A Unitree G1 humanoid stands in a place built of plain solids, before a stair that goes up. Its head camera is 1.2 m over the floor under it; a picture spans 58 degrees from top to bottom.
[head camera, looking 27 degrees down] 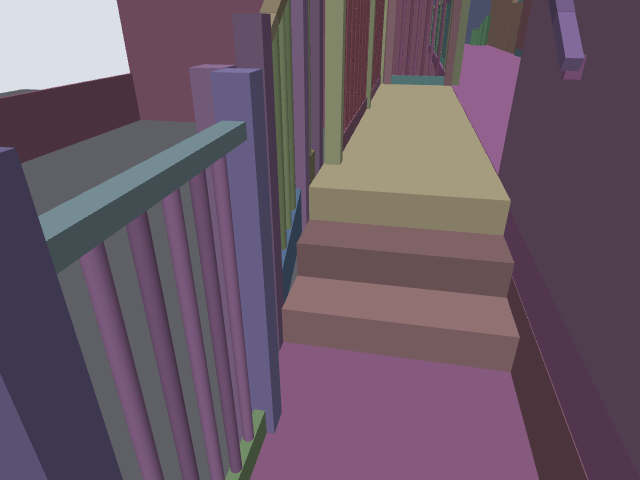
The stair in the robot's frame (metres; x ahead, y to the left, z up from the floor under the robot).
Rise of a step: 0.17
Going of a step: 0.26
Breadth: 0.90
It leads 11 degrees to the right of straight ahead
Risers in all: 3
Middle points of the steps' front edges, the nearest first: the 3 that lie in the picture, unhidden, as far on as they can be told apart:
1.33 -0.29 0.17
1.58 -0.34 0.33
1.84 -0.39 0.50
